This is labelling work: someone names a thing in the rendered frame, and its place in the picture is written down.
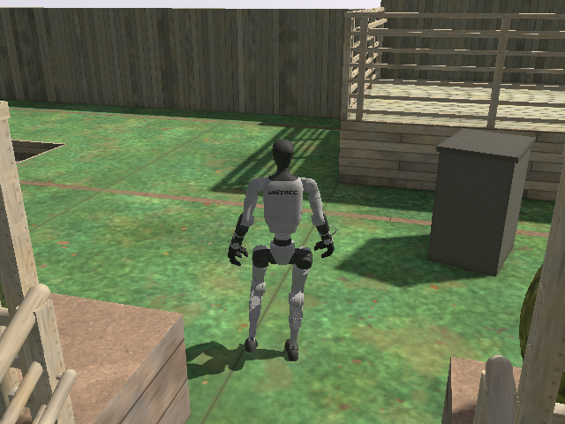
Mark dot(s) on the left robot hand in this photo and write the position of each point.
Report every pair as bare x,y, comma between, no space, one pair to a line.
236,252

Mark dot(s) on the left robot forearm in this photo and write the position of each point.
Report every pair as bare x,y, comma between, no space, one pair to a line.
239,234

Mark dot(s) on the robot left upper arm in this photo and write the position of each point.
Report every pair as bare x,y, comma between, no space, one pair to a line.
255,186

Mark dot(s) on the left robot shin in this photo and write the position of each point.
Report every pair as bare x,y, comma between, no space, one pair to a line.
254,312

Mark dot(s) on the right robot forearm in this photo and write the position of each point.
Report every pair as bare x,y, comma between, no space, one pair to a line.
325,232

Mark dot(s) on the robot torso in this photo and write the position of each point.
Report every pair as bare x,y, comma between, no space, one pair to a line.
282,212

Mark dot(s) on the robot right upper arm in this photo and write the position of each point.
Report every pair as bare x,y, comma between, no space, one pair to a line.
310,186

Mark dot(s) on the right robot hand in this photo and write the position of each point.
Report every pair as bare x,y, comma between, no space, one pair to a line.
321,245

